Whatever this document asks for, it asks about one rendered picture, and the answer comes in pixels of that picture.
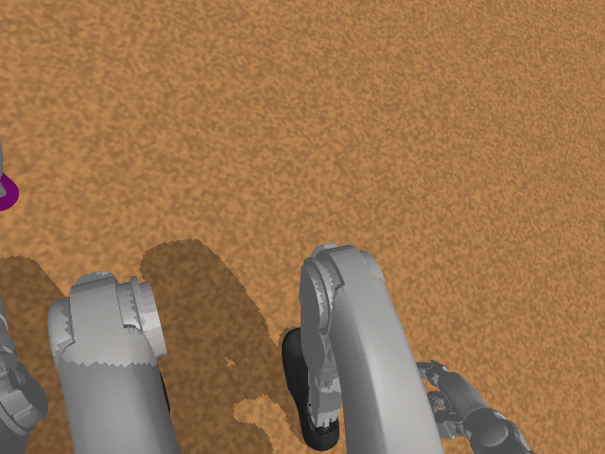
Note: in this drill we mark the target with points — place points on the right robot foot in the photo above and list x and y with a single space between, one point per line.
296 375

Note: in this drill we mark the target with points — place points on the left robot arm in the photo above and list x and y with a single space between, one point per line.
23 402

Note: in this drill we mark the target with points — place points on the can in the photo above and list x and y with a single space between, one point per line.
12 193

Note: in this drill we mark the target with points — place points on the right robot hand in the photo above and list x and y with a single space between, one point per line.
457 397

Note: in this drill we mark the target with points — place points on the right robot arm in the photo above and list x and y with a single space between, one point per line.
490 432

